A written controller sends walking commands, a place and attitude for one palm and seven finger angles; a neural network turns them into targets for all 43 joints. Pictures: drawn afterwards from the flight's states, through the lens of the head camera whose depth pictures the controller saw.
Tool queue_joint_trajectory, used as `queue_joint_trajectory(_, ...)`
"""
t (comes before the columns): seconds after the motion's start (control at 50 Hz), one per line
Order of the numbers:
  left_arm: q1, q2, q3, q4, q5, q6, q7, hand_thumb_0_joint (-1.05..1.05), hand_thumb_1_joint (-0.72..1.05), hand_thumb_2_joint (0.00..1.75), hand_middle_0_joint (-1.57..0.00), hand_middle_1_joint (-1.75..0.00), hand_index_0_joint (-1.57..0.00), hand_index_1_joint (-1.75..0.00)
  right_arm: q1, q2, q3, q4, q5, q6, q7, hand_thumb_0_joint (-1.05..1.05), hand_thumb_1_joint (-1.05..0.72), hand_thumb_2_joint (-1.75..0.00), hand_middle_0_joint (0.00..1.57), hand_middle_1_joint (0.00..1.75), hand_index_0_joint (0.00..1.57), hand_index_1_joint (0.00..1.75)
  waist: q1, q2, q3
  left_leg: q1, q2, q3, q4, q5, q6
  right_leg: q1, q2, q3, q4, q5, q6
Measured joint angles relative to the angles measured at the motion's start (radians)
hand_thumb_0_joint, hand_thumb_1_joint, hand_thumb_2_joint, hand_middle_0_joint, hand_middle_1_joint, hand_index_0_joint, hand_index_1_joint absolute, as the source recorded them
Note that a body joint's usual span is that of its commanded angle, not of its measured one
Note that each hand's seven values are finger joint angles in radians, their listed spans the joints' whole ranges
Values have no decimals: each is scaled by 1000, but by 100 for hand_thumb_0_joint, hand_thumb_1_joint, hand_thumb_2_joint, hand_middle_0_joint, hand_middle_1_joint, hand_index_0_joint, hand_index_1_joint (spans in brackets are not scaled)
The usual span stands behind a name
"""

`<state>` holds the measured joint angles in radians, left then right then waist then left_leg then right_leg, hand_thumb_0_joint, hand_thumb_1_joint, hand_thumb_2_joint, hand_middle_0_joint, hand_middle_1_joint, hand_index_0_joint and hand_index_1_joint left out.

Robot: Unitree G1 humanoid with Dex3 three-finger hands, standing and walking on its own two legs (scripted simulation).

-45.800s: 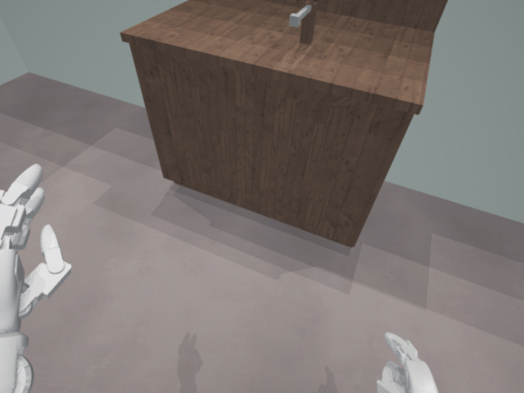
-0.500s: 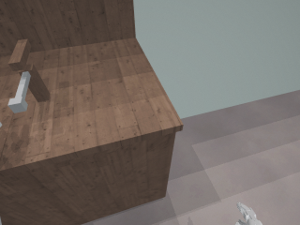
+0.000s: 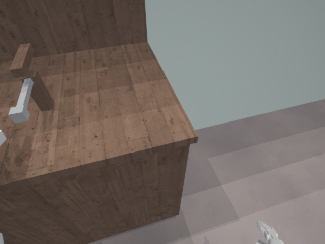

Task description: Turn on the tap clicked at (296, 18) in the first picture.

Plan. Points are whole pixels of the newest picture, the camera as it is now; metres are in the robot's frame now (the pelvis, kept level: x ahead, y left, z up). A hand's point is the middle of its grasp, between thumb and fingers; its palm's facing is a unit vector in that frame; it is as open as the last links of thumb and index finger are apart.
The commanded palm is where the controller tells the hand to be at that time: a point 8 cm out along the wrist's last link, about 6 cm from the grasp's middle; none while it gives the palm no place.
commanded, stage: push the lever round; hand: left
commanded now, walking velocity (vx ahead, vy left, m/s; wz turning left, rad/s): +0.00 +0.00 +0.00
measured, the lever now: (19, 114) +0.34 +0.37 +0.16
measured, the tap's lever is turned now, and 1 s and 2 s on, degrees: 0 5 28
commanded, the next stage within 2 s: none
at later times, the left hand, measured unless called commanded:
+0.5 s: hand (18, 131) +0.29 +0.35 +0.15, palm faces +0.61 -0.78 -0.12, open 7.8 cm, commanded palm +0.24 +0.38 +0.15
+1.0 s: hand (36, 128) +0.30 +0.32 +0.15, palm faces +0.66 -0.75 -0.07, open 7.7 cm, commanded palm +0.26 +0.34 +0.15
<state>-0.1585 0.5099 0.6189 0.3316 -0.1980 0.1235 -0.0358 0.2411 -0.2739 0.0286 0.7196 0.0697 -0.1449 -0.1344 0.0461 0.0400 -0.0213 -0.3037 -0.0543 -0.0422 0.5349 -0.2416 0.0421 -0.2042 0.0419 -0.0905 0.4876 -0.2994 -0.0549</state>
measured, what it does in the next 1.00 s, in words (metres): stands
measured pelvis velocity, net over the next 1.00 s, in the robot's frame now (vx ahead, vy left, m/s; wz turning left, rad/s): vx -0.01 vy -0.02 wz -0.02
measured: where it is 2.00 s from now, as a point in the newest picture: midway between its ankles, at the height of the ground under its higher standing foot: outside the picture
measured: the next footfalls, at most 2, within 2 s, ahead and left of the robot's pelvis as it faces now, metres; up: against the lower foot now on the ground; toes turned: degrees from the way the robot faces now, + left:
none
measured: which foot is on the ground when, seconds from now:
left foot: down 0.00-1.00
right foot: down 0.00-1.00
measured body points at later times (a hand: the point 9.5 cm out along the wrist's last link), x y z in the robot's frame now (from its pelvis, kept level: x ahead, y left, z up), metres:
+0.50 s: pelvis +0.00 -0.02 +0.00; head -0.01 -0.04 +0.45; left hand +0.25 +0.38 +0.16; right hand +0.15 -0.27 -0.10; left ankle +0.02 +0.09 -0.73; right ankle -0.02 -0.08 -0.73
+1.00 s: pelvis -0.01 -0.02 +0.00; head -0.02 -0.04 +0.45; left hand +0.26 +0.35 +0.16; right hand +0.14 -0.27 -0.11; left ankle +0.02 +0.09 -0.73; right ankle -0.02 -0.08 -0.73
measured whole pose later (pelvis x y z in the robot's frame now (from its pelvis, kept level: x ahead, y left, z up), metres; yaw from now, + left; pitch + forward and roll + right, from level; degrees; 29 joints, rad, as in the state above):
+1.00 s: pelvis -0.01 -0.02 +0.00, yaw -1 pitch +0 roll +0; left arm -0.21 0.37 0.51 0.27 -0.17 0.14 0.19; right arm 0.20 -0.26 0.02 0.74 0.06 -0.12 -0.12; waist 0.03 0.05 -0.04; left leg -0.32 -0.03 -0.04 0.55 -0.24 0.01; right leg -0.24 0.06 -0.08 0.53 -0.30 -0.08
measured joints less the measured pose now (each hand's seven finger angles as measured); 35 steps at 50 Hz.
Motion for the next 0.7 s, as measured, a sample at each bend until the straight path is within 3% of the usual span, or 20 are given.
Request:
queue_joint_trajectory(0.1,-28,-2,-33,12,-14,-6,-10,2,90,90,-15,-15,-15,-15,-14,3,2,3,2,-3,-1,1,-91,-90,20,30,20,30,-11,7,-7,-7,2,3,-7,7,-2,-12,1,3,2,3,-3)
queue_joint_trajectory(0.22,20,-16,-25,-15,-20,19,14,2,90,91,-16,-16,-15,-15,-4,10,-3,-21,4,4,15,1,-91,-90,20,30,20,30,-22,14,-33,5,12,18,-17,3,-8,-9,10,20,-3,4,-8)
queue_joint_trajectory(0.38,38,-28,-10,-23,-10,23,47,2,90,91,-16,-16,-15,-15,-1,4,-4,-15,5,16,19,1,-91,-90,20,30,20,30,-13,6,-29,6,19,12,2,-7,-17,-6,18,13,14,-6,-18)
queue_joint_trajectory(0.52,-1,-40,-41,-32,-6,-1,44,2,90,90,-15,-15,-15,-15,-22,-4,-4,2,4,9,6,1,-91,-90,20,30,20,30,-7,12,-11,-2,21,2,9,-1,-23,-12,20,3,21,-4,-24)
queue_joint_trajectory(0.6,-7,-36,-45,-20,-18,11,41,1,90,92,-15,-16,-15,-15,-25,2,-4,-1,8,10,5,1,-91,-90,20,30,20,30,-11,13,-22,-8,24,5,5,3,-27,-21,22,6,23,-2,-27)
queue_joint_trajectory(0.7,-6,-47,-43,-10,-18,34,81,1,90,92,-16,-16,-15,-15,-21,5,-3,-6,10,13,13,1,-91,-90,20,30,20,30,-12,15,-34,-10,28,6,9,2,-30,-24,26,7,26,-2,-30)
